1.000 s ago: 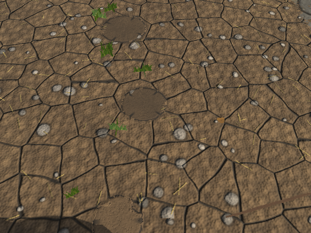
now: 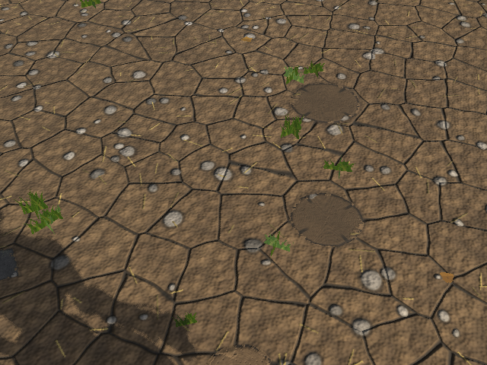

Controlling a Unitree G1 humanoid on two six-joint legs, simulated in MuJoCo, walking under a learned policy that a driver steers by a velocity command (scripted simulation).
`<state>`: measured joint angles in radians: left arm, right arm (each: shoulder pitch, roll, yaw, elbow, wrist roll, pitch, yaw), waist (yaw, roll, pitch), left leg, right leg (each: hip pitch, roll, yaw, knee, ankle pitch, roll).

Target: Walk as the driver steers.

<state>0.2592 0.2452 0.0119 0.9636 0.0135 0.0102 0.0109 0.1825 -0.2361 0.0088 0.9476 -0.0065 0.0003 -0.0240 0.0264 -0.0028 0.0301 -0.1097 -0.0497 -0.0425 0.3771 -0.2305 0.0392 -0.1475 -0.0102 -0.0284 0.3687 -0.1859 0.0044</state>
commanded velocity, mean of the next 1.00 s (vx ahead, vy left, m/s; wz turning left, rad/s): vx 0.35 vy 0.00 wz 0.01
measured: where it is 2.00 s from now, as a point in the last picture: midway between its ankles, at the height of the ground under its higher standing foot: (275, 278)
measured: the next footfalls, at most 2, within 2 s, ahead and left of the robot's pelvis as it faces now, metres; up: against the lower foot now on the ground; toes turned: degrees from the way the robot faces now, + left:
left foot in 0.78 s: +0.42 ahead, +0.04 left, +0.00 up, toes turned +3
right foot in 1.32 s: +0.74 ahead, -0.12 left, +0.00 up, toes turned -5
